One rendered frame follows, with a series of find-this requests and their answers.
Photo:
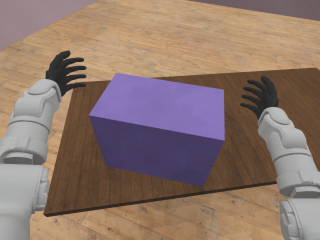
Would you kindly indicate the carton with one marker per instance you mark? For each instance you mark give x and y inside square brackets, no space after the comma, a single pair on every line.
[160,128]

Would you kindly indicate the left robot upper arm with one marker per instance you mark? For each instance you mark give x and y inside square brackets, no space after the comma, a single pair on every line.
[23,191]

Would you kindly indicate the robot left hand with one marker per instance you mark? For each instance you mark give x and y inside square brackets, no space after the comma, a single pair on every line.
[57,72]

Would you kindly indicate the table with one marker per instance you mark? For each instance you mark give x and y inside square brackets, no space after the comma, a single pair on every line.
[82,182]

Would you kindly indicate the robot right hand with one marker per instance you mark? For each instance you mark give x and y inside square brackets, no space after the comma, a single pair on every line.
[267,98]

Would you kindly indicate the right robot upper arm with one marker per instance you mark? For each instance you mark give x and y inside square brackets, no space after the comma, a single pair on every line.
[300,218]

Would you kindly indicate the robot right forearm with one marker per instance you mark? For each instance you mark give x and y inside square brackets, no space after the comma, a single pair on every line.
[297,174]

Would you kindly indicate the robot left forearm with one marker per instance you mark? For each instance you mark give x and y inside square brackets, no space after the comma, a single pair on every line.
[25,140]

